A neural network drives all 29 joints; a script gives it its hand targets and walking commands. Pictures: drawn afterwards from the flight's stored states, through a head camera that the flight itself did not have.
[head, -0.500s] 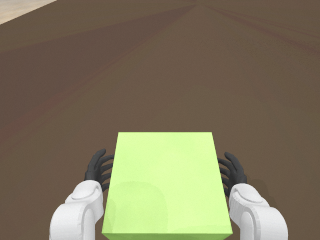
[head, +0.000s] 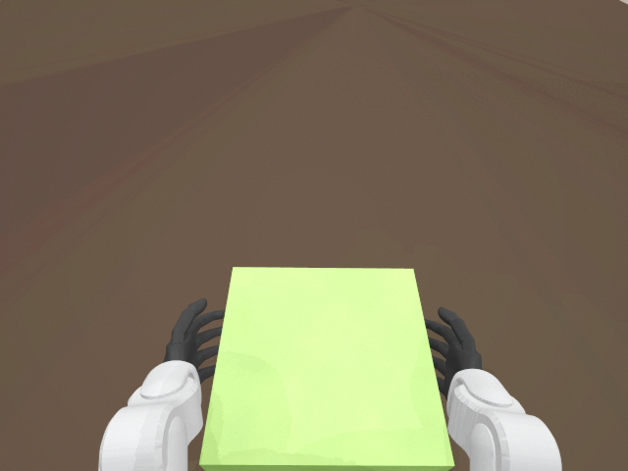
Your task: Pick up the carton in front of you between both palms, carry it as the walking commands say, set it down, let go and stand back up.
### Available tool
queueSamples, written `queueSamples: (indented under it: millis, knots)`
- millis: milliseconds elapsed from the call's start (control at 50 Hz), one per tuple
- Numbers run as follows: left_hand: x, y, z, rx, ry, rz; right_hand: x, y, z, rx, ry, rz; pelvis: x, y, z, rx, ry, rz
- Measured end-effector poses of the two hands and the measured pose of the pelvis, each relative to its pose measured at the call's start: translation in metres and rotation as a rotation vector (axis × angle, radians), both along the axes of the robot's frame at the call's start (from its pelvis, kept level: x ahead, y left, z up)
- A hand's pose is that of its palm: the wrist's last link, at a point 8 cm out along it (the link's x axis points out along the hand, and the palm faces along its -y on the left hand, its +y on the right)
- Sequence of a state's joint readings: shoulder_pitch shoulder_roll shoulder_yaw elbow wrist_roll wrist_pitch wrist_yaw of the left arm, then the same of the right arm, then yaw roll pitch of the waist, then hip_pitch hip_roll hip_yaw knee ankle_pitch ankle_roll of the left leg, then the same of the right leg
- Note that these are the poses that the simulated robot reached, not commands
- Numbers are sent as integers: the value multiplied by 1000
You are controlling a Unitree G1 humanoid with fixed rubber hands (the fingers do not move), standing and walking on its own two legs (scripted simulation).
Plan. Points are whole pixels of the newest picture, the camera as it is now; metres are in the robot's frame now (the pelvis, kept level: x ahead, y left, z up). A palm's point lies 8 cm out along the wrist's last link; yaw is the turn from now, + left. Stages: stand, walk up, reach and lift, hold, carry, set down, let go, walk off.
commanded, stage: carry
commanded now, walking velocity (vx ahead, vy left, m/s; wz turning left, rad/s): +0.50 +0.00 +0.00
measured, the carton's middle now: (321, 392) +0.24 +0.00 +0.01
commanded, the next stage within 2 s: none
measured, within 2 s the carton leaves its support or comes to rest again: neither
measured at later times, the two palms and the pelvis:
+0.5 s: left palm (248, 188) +0.53 +0.11 +0.09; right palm (425, 192) +0.55 -0.19 +0.08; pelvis +0.32 -0.05 +0.00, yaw +2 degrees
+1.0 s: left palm (249, 119) +0.80 +0.14 +0.08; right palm (387, 124) +0.79 -0.16 +0.08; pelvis +0.56 -0.01 -0.01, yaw +1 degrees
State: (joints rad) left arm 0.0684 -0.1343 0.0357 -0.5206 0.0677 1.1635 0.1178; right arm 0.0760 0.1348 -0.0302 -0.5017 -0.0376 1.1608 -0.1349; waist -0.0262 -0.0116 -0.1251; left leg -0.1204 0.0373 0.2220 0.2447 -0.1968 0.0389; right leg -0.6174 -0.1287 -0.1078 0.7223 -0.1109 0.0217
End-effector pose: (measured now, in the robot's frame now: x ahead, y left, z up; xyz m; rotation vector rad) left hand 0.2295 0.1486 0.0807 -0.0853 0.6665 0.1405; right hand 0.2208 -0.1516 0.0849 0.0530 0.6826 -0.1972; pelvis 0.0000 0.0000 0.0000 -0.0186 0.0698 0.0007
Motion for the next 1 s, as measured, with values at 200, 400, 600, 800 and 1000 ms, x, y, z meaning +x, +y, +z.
queueSamples:
  millis: [200, 400, 600, 800, 1000]
  knots:
    - [141, -32, 1, 45, -84, 43, 157, -31, -13, 46, -84, 54, 148, -38, -31, 13, -19, 29]
    - [240, -40, -2, 45, 50, 99, 271, -39, -17, 51, 49, 103, 254, -57, -4, 40, 1, 49]
    - [381, -26, 13, 34, -61, 57, 400, -25, 1, 40, -62, 60, 389, -34, -10, 30, -6, 35]
    - [504, 2, -29, -18, 62, 23, 511, 3, -26, -22, 62, 35, 494, -4, -18, 18, -15, -2]
    - [566, -10, -3, 7, -41, 23, 574, -10, -6, 5, -42, 29, 564, -13, -14, 32, -30, 15]
